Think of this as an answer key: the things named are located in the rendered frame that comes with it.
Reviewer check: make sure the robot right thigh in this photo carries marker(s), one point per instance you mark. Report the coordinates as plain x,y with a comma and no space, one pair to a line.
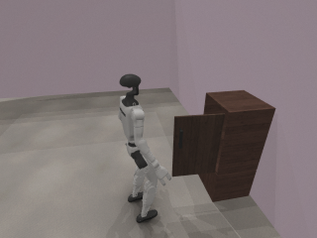
149,172

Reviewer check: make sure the robot left upper arm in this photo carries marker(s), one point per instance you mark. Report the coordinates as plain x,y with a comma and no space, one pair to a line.
119,114

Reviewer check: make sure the handle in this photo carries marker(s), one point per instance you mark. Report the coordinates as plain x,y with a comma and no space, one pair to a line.
180,138

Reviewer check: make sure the right robot forearm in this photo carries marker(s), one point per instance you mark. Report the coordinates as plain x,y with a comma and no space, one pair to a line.
146,152

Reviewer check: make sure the robot right shin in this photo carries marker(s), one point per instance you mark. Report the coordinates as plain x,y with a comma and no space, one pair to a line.
148,199

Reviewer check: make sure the right robot hand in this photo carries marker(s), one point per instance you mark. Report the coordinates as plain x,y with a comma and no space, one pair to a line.
161,173

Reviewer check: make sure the cupboard door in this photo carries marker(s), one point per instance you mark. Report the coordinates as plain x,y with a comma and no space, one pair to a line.
201,140

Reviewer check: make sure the robot right upper arm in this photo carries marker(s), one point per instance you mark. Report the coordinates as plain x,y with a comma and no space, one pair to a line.
138,117

